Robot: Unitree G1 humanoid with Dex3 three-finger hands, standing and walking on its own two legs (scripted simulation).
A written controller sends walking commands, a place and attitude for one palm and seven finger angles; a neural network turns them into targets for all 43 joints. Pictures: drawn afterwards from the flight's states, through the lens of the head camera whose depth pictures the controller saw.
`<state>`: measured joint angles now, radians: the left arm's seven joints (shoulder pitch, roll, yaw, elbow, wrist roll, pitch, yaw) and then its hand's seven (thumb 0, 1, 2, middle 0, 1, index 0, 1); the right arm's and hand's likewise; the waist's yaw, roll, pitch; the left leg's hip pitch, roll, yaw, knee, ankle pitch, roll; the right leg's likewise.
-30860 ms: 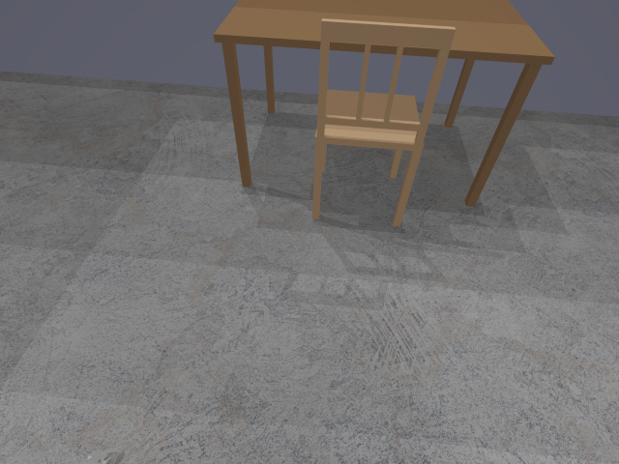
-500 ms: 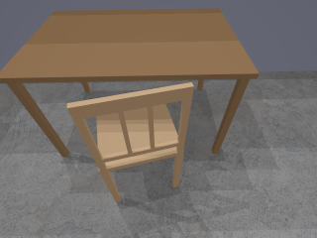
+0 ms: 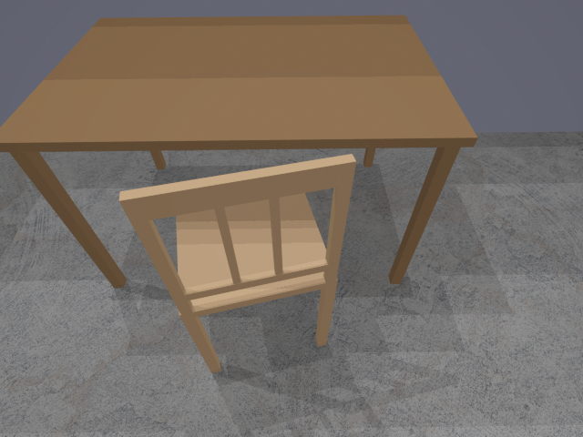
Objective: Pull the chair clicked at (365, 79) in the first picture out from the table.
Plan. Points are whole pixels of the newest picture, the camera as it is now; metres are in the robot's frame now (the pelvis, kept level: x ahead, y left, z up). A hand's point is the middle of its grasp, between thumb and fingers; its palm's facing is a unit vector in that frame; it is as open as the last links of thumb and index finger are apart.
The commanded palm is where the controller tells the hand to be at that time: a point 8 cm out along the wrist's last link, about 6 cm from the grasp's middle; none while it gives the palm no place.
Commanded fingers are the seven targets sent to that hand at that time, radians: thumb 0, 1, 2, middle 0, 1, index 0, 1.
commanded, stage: look to check the result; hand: left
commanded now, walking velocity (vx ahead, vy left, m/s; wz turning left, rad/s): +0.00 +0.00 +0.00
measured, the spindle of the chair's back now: (228, 247) +0.49 +0.16 -0.12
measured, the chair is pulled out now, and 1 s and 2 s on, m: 0.11 0.11 0.11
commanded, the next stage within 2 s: take the last steps up to it in 0.26 s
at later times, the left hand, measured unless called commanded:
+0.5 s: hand out of the picture +0.00 +0.17 -0.18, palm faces +0.04 -0.98 -0.20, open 7.3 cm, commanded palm none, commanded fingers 0.00 0.90 0.90 -0.20 -0.30 -0.20 -0.30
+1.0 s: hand out of the picture +0.03 +0.20 -0.20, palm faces +0.08 -0.98 -0.18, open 7.4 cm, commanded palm none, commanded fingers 0.00 0.90 0.90 -0.20 -0.30 -0.20 -0.30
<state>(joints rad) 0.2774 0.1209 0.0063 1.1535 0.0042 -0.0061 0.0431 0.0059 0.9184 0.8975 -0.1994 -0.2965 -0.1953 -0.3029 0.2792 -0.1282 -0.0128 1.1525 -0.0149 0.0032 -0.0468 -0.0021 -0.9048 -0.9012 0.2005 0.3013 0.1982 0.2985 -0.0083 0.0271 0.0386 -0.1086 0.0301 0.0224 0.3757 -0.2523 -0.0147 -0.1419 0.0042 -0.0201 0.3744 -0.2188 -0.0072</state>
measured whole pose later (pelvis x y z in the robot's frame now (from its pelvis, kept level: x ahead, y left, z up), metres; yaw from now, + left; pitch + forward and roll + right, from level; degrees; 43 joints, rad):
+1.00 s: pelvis +0.04 +0.04 -0.02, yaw +3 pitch -1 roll -1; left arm 0.29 0.14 0.00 1.09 0.01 -0.02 0.05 0.00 0.91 0.90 -0.20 -0.30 -0.20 -0.30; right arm 0.28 -0.16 0.01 1.08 -0.01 -0.02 -0.04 0.02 -0.94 -0.90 0.20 0.30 0.20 0.30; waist 0.00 0.00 0.02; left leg -0.19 -0.02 0.03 0.60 -0.40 0.05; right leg -0.14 -0.05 -0.05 0.54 -0.38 0.04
